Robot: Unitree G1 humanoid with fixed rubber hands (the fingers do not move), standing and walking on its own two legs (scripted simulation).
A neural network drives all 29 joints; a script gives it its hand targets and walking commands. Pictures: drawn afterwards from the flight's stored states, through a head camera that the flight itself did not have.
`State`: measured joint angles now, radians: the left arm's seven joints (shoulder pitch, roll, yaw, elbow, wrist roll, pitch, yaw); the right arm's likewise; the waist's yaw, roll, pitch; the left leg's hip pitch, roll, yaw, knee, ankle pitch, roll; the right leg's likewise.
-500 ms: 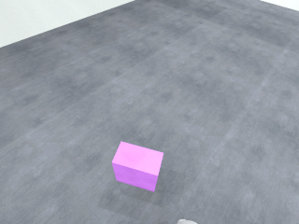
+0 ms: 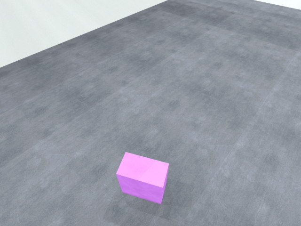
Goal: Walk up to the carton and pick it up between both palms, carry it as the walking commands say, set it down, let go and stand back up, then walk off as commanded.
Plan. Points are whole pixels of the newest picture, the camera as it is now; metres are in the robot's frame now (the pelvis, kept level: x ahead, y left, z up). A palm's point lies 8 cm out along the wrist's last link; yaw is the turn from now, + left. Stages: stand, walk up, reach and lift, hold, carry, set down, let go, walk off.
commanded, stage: walk up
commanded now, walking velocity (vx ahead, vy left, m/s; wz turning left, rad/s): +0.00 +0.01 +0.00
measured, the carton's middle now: (143, 178) +0.51 +0.06 -0.64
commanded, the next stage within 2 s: none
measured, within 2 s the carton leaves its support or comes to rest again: neither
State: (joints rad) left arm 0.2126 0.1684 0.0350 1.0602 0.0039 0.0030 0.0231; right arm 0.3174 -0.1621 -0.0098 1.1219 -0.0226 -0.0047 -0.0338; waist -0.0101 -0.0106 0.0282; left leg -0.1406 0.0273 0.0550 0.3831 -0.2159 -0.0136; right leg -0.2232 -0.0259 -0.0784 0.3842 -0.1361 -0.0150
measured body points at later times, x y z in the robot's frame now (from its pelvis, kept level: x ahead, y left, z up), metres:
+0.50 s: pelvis +0.01 +0.01 +0.00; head +0.02 +0.01 +0.45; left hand +0.00 +0.23 -0.16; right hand +0.00 -0.21 -0.16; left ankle -0.01 +0.13 -0.74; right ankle +0.05 -0.11 -0.74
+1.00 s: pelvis +0.02 +0.05 +0.00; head +0.05 +0.02 +0.45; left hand -0.05 +0.32 -0.12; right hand +0.07 -0.22 -0.16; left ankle +0.03 +0.20 -0.68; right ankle +0.05 -0.11 -0.74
